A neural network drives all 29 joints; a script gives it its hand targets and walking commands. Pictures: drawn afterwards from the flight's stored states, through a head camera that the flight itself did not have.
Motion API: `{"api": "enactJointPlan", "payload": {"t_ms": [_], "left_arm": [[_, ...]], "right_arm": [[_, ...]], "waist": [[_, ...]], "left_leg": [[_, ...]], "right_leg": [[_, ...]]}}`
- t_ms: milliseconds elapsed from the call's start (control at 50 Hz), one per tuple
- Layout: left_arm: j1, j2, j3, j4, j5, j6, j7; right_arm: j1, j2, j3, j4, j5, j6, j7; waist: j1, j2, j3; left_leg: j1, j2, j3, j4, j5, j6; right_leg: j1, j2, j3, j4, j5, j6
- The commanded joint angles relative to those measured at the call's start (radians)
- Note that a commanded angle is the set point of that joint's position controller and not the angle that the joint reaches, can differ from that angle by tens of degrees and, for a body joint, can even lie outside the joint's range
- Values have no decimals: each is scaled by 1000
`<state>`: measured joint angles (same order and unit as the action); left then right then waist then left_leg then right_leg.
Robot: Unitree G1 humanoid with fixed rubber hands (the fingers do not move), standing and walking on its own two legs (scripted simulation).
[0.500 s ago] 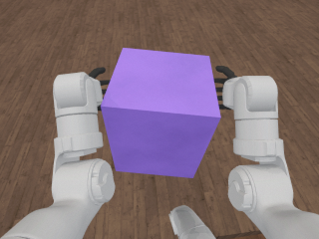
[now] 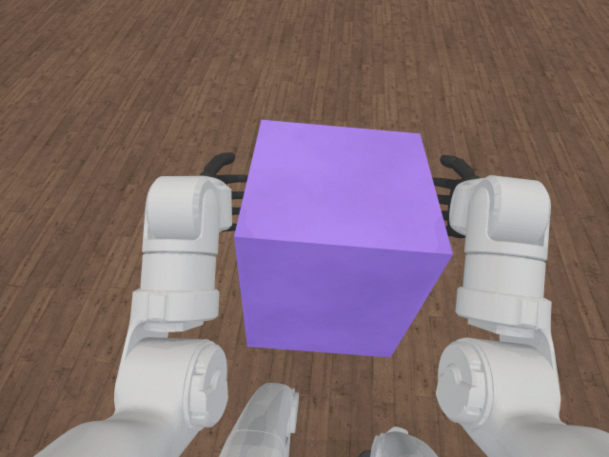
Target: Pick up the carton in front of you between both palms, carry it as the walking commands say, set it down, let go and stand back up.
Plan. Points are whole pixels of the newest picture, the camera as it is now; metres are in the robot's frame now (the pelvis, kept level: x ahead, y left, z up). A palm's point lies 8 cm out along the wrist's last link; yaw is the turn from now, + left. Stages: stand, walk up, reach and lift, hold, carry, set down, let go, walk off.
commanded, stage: carry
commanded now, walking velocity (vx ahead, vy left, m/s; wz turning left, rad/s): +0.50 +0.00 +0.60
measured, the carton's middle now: (329, 245) +0.38 +0.03 +0.03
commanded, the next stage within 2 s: none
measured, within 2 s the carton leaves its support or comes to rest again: neither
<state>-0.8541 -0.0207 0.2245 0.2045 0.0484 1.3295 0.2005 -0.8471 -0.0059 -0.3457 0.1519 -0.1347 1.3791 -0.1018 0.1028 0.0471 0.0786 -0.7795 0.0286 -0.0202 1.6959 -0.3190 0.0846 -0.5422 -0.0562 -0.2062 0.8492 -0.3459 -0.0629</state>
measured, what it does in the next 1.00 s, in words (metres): climbs, turning left: left foot, then right foot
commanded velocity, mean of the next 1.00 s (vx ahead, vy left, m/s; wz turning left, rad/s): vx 0.50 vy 0.00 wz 0.20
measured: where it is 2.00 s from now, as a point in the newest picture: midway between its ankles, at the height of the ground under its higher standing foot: (278, 184)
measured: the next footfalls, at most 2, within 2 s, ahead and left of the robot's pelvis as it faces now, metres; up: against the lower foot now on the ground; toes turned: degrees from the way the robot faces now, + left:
left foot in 0.32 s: +0.39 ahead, +0.11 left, +0.00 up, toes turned +17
right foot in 0.82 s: +0.68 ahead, -0.02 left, +0.00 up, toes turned +8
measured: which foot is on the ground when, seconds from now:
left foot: up 0.00-0.30, down 0.32-0.84, up 0.86-1.00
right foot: down 0.00-0.34, up 0.36-0.80, down 0.82-1.00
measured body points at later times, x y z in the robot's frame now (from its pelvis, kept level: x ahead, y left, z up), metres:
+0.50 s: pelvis +0.30 +0.04 +0.03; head +0.29 +0.05 +0.48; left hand +0.65 +0.27 +0.20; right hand +0.70 -0.03 +0.20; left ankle +0.35 +0.10 -0.69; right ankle +0.28 -0.11 -0.59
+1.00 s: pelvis +0.59 +0.06 +0.05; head +0.62 +0.06 +0.50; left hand +0.85 +0.28 +0.13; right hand +0.93 -0.01 +0.11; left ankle +0.51 +0.16 -0.63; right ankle +0.64 -0.03 -0.69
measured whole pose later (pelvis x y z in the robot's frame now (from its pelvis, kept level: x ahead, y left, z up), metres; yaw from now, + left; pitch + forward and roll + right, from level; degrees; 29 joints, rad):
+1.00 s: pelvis +0.59 +0.06 +0.05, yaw +18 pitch +5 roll +1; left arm -0.39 -0.20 0.19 -0.13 0.18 1.19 0.15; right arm -0.38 0.12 -0.21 -0.13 -0.13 1.26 -0.14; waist -0.03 0.01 -0.05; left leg -0.49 0.03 0.07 0.98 -0.40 0.00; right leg -0.31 -0.05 -0.17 0.38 -0.15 -0.03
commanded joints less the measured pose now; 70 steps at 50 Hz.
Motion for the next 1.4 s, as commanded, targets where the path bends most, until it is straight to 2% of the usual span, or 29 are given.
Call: {"api": "enactJointPlan", "payload": {"t_ms": [0,120,200,260,280,300,320,340,360,420,480,560,680,780,800,820,840,860,900,920,980,1040,1140,1220,1240,1260,1280,1340,1380], "left_arm": [[-835,-1202,-515,-229,-505,-34,-312],[-740,-1082,-545,-178,-432,-16,-317],[-718,-970,-488,-100,-378,9,-304],[-723,-904,-419,-37,-359,26,-297],[-739,-890,-396,-23,-351,30,-296],[-763,-870,-377,1,-344,34,-296],[-770,-869,-365,31,-333,41,-295],[-788,-909,-321,61,-339,50,-295],[-816,-896,-305,65,-331,50,-287],[-880,-989,-310,51,-353,56,-279],[-830,-1093,-318,77,-379,46,-289],[-794,-1197,-367,66,-419,5,-311],[-642,-1298,-464,38,-452,-53,-340],[-489,-1322,-543,-72,-442,-75,-358],[-421,-1314,-551,-81,-426,-76,-359],[-328,-1284,-545,-91,-402,-79,-361],[-271,-1236,-554,-94,-350,-88,-348],[-190,-1241,-566,-124,-336,-95,-343],[-141,-1225,-603,-264,-310,-107,-335],[-133,-1222,-632,-336,-306,-115,-332],[-48,-1179,-713,-486,-294,-128,-330],[127,-1175,-738,-495,-311,-118,-351],[223,-1108,-761,-449,-315,-97,-369],[183,-1079,-778,-407,-329,-84,-379],[177,-1063,-776,-394,-330,-80,-381],[139,-1065,-791,-410,-345,-69,-380],[102,-1074,-807,-407,-353,-67,-384],[60,-1148,-824,-408,-384,-97,-396],[52,-1171,-837,-423,-387,-116,-393]], "right_arm": [[-779,1084,596,-148,427,-57,162],[-792,1075,678,-134,489,-49,194],[-797,1051,650,-23,524,-18,207],[-811,1035,586,85,536,-4,216],[-813,1035,560,122,543,-4,219],[-827,1047,542,149,547,-7,222],[-824,1039,511,172,544,-7,226],[-862,998,480,181,533,-13,222],[-873,1023,469,177,547,-14,227],[-959,1105,469,70,573,-21,235],[-924,1151,446,45,552,-31,236],[-852,1184,459,29,504,-66,232],[-661,1174,513,-38,429,-119,218],[-500,1179,609,-159,401,-141,213],[-454,1178,633,-181,400,-140,214],[-419,1167,661,-213,404,-139,219],[-398,1222,701,-220,415,-127,228],[-377,1217,740,-266,429,-129,236],[-341,1257,808,-330,476,-145,250],[-312,1258,838,-370,492,-154,254],[-212,1246,914,-479,510,-174,258],[-83,1163,940,-567,482,-166,247],[72,1109,936,-492,458,-131,272],[109,1073,896,-396,441,-117,288],[124,1055,880,-369,430,-115,289],[128,1047,866,-334,411,-123,291],[140,1069,860,-316,412,-129,291],[81,1155,864,-359,433,-157,295],[36,1183,890,-388,455,-176,295]], "waist": [[-28,-99,-671],[-45,-149,-530],[-45,-194,-458],[-114,-268,-492],[-157,-245,-539],[-181,-190,-560],[-173,-44,-560],[-163,179,-682],[-167,102,-675],[-161,-23,-590],[-144,1,-601],[-140,41,-567],[-122,83,-563],[-114,76,-568],[-103,40,-619],[-84,-92,-710],[-80,-366,-753],[-80,-388,-704],[-73,-180,-670],[-77,-135,-630],[-86,-178,-590],[-92,-200,-536],[-85,-227,-423],[-105,-115,-412],[-122,17,-440],[-130,278,-480],[-129,281,-459],[-118,38,-448],[-113,44,-443]], "left_leg": [[-184,77,-58,-160,-78,22],[-68,94,104,-678,272,-4],[117,10,232,-1006,318,12],[318,-116,314,-1112,258,35],[485,-136,310,-1227,308,43],[689,-84,213,-1259,353,47],[873,90,-26,-1114,644,81],[1121,277,-525,-1177,589,315],[1119,282,-586,-1277,485,332],[868,258,-401,-1324,303,215],[752,208,-257,-1402,150,169],[811,173,-143,-1420,313,149],[969,143,-35,-1382,595,79],[925,98,76,-1179,731,8],[767,84,87,-1067,648,-27],[580,62,104,-868,339,-51],[219,-36,106,-693,44,-82],[44,-56,60,-576,-193,-76],[7,25,18,-548,-153,-71],[22,54,18,-622,-107,-78],[119,49,70,-788,-55,-106],[162,55,121,-944,54,-120],[299,26,185,-1170,238,-108],[648,1,259,-1250,155,-80],[791,157,39,-1310,50,-56],[976,374,-389,-1437,-110,83],[988,416,-501,-1484,-51,137],[832,356,-264,-1474,70,81],[739,312,-133,-1528,16,46]], "right_leg": [[696,-299,469,-323,338,-136],[630,-209,86,-472,448,-82],[653,-179,-42,-466,656,-26],[705,-190,-102,-230,1087,39],[654,-184,-121,-49,1058,68],[484,-155,-88,133,815,95],[246,-98,-12,269,119,113],[-104,67,77,570,-243,159],[-216,47,197,638,-223,140],[-230,-48,270,536,-63,86],[-155,-71,228,397,32,97],[-194,-77,176,115,101,129],[-120,-27,110,-218,273,113],[236,45,19,-557,386,81],[482,-12,65,-525,381,58],[717,-213,290,-443,483,17],[1000,-366,575,-451,488,-134],[1019,-373,661,-490,523,-164],[948,-338,505,-479,585,-117],[876,-318,438,-510,543,-91],[749,-262,293,-578,451,-70],[676,-223,197,-612,406,-72],[551,-188,116,-606,396,-28],[347,-133,34,-350,274,35],[212,-90,0,-127,160,77],[-71,30,9,132,-77,118],[-199,18,109,268,-189,94],[-189,-88,194,309,-55,54],[-120,-100,175,217,67,61]]}}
